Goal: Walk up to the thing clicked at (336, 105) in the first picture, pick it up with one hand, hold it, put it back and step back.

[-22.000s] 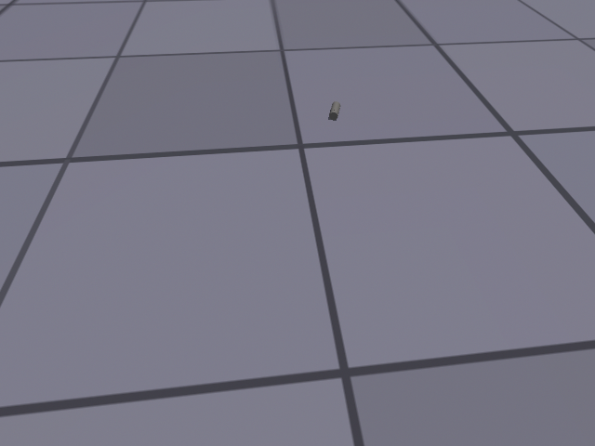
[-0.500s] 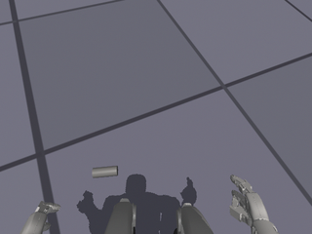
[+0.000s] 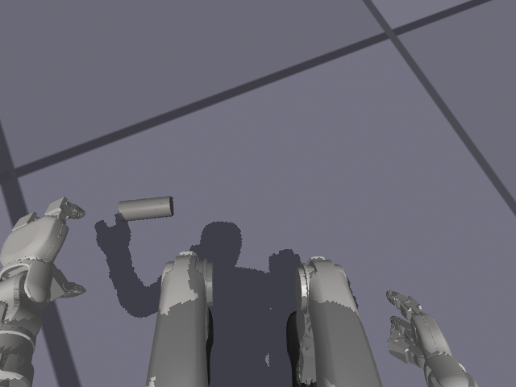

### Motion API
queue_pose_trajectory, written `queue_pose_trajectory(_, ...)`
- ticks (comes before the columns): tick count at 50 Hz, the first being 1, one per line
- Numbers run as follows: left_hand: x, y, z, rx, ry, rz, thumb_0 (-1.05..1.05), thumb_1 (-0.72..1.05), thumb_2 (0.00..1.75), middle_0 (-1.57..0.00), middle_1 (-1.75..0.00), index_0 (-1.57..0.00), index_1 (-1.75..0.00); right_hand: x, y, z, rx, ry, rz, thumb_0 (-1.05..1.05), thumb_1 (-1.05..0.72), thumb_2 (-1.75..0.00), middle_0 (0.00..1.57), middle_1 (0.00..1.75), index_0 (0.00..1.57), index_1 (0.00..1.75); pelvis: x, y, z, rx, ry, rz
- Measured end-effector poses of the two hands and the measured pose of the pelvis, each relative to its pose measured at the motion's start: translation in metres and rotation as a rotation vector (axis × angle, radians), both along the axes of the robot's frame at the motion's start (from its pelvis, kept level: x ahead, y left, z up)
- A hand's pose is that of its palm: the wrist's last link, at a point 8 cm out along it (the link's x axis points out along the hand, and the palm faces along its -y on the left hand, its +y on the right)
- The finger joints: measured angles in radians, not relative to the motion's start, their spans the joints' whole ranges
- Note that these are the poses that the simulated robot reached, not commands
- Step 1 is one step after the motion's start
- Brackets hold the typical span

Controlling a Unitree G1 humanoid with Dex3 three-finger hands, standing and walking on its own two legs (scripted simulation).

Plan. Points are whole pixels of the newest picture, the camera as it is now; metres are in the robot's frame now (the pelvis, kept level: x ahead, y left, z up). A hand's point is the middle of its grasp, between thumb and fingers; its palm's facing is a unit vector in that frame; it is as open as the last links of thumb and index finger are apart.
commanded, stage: rise first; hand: left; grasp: from above
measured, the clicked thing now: (146, 208) +0.46 +0.30 -0.43
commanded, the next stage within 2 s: approach in 1.34 s
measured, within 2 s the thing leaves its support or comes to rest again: neither
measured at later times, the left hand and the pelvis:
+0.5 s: hand (89, 231) +0.36 +0.35 -0.24, palm faces -0.44 -0.11 -0.89, open 13.9 cm; pelvis -0.02 +0.01 -0.09, yaw -3 degrees
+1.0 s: hand (103, 225) +0.39 +0.34 -0.28, palm faces -0.43 -0.10 -0.90, open 13.7 cm; pelvis -0.01 +0.01 -0.12, yaw -5 degrees
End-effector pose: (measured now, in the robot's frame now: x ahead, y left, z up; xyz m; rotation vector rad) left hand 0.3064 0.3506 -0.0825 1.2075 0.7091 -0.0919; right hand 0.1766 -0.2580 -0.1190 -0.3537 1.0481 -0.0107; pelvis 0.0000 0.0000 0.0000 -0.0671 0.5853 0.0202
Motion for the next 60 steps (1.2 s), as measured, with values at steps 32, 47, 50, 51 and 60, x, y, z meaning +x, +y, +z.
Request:
queue_pose_trajectory(32,0.070,0.001,-0.112,0.197,-0.065,-0.285,0.00,-0.46,0.96,-0.16,-0.90,-0.14,-0.92,-0.095,-0.009,-0.085,-0.097,0.286,-0.059,0.00,-0.90,-0.89,0.20,0.29,0.20,0.29,-0.015,0.009,-0.099,-0.051,-0.027,-0.034)
queue_pose_trajectory(47,0.083,-0.003,-0.136,0.198,-0.066,-0.249,0.00,-0.45,0.93,-0.17,-0.92,-0.16,-0.93,-0.092,-0.006,-0.103,-0.089,0.289,-0.033,0.00,-0.90,-0.89,0.20,0.29,0.20,0.29,-0.013,0.007,-0.117,-0.051,-0.037,-0.047)
queue_pose_trajectory(50,0.086,-0.005,-0.141,0.195,-0.062,-0.252,0.00,-0.45,0.93,-0.16,-0.93,-0.15,-0.94,-0.098,-0.006,-0.105,-0.090,0.302,-0.041,0.00,-0.90,-0.89,0.20,0.29,0.20,0.29,-0.013,0.007,-0.119,-0.053,-0.037,-0.049)
queue_pose_trajectory(51,0.087,-0.005,-0.142,0.194,-0.062,-0.252,0.00,-0.45,0.93,-0.16,-0.93,-0.15,-0.94,-0.099,-0.007,-0.105,-0.091,0.307,-0.044,0.00,-0.90,-0.89,0.20,0.29,0.20,0.29,-0.012,0.007,-0.120,-0.054,-0.037,-0.050)
queue_pose_trajectory(60,0.094,-0.008,-0.151,0.190,-0.058,-0.256,0.00,-0.46,0.95,-0.15,-0.95,-0.14,-0.96,-0.111,-0.008,-0.109,-0.092,0.354,-0.056,0.00,-0.90,-0.89,0.20,0.29,0.20,0.29,-0.009,0.007,-0.124,-0.056,-0.031,-0.055)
